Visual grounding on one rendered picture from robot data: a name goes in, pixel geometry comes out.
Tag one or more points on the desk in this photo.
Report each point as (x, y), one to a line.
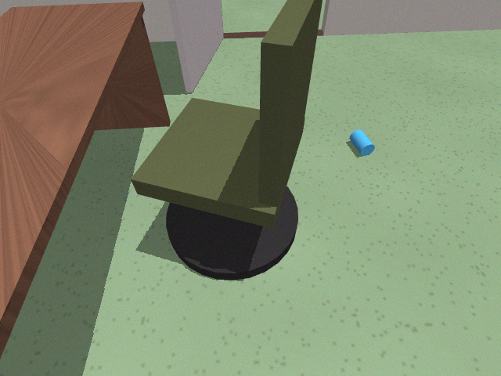
(65, 71)

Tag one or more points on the can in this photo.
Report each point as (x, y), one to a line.
(362, 142)

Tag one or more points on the office chair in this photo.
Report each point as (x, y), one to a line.
(224, 168)

